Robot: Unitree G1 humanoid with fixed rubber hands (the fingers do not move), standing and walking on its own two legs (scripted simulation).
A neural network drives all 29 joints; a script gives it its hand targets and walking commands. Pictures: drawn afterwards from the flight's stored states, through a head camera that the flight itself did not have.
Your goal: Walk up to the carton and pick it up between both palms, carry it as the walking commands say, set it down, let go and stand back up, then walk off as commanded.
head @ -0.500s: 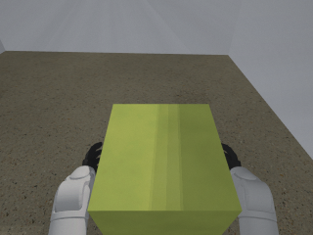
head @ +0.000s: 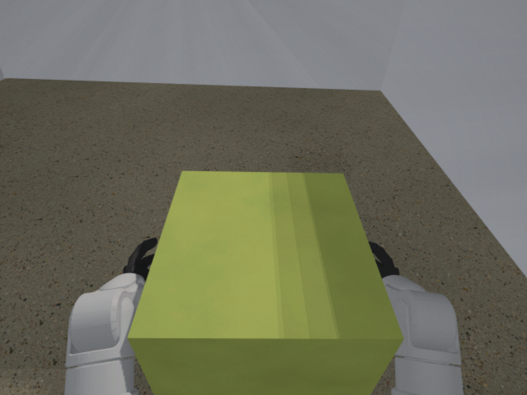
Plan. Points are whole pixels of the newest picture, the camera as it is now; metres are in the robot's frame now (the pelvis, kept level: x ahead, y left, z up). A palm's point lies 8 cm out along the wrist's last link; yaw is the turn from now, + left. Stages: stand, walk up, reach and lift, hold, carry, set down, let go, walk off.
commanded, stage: carry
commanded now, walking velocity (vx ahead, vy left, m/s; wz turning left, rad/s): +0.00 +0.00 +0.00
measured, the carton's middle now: (261, 299) +0.28 +0.00 +0.04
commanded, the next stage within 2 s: hold in 1.18 s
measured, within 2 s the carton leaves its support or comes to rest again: neither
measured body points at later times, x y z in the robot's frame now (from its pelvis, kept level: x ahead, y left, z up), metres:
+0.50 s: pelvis -0.02 -0.02 +0.00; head -0.06 -0.01 +0.45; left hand +0.25 +0.15 +0.07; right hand +0.24 -0.20 +0.07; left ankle +0.04 +0.11 -0.73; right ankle +0.07 -0.15 -0.73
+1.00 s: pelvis -0.01 -0.01 +0.00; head -0.05 +0.01 +0.45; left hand +0.25 +0.17 +0.06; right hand +0.25 -0.18 +0.07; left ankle +0.04 +0.11 -0.73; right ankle +0.07 -0.15 -0.73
